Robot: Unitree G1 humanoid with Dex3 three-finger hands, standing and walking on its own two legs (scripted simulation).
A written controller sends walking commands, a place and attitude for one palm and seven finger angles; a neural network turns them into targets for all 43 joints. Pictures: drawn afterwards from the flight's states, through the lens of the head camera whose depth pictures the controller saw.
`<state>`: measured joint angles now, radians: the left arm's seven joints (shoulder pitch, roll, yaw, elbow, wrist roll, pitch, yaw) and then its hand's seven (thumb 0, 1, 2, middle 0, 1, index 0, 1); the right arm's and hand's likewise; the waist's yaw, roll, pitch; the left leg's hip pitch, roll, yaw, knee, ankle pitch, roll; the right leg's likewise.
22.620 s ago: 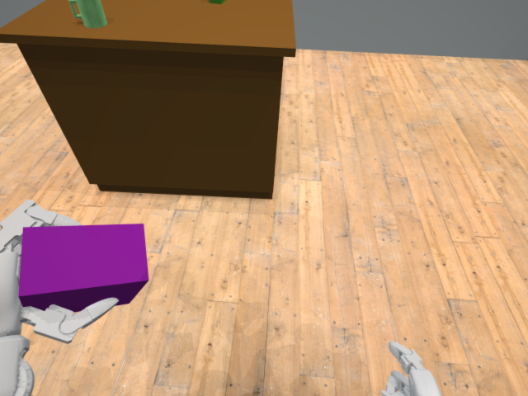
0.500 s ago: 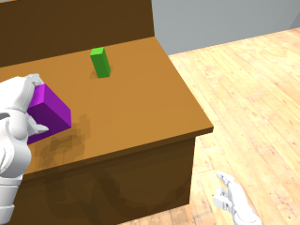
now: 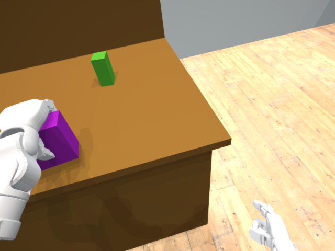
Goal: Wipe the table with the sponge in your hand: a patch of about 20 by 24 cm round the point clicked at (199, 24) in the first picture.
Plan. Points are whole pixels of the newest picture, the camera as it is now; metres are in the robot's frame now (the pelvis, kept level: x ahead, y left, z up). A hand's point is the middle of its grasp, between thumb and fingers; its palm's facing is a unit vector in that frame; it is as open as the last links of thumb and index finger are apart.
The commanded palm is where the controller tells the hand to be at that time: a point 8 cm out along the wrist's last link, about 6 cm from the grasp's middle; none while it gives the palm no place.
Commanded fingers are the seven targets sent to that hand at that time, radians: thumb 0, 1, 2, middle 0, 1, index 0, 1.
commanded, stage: move the sponge above the wiping area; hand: left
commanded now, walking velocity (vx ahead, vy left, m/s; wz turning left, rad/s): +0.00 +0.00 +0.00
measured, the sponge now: (47, 147) +0.29 +0.34 +0.13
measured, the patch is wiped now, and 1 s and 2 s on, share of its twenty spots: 0.00 0.00 0.00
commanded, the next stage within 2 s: none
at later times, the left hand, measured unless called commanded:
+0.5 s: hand (59, 133) +0.33 +0.32 +0.14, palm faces -0.10 -0.05 -0.99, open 10.4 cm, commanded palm +0.31 +0.31 +0.24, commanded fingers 0.00 0.10 1.30 -1.20 -1.60 -1.20 -1.60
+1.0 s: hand (69, 136) +0.32 +0.29 +0.14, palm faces -0.10 -0.04 -0.99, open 10.4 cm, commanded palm +0.30 +0.30 +0.25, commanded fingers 0.00 0.10 1.30 -1.20 -1.60 -1.20 -1.60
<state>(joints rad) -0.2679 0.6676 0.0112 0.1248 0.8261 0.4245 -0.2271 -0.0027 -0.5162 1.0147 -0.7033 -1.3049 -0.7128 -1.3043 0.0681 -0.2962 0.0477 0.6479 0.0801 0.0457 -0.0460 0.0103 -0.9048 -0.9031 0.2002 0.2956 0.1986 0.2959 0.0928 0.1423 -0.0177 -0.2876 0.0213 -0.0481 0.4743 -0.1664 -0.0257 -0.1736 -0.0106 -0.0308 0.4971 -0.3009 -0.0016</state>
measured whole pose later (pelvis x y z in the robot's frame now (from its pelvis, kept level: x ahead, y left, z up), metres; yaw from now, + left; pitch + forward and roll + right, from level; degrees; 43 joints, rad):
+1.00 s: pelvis +0.01 +0.01 +0.00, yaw +1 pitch +0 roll +0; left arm -0.29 0.60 -0.11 0.06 0.87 0.31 -0.27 -0.01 -0.51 1.02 -0.70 -1.31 -0.71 -1.31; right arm 0.07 -0.27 0.05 0.63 0.06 0.05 -0.05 0.01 -0.91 -0.90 0.20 0.30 0.20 0.30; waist 0.10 0.12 -0.01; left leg -0.30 0.00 -0.06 0.50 -0.19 -0.01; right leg -0.17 -0.03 -0.04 0.50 -0.32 0.01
